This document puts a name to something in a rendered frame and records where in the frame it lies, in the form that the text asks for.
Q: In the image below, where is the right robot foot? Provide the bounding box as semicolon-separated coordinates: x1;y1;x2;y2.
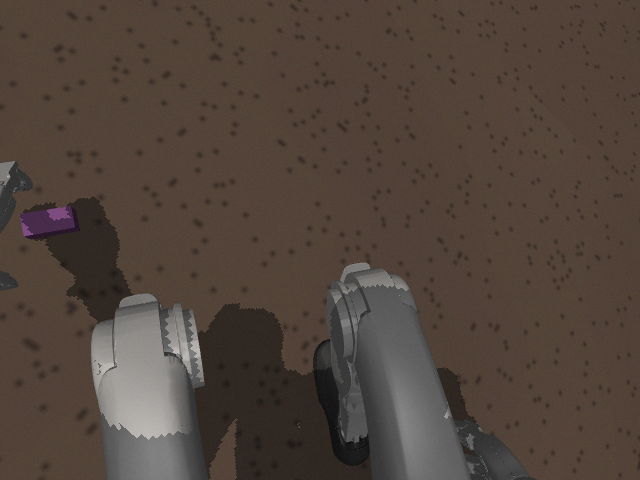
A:
313;339;370;466

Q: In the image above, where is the small box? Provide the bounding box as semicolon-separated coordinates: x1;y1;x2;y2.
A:
20;206;80;239

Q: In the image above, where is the left robot hand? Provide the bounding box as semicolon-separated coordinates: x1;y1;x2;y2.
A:
0;161;33;291

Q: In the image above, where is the right robot hand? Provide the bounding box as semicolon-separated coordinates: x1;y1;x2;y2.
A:
454;419;530;480

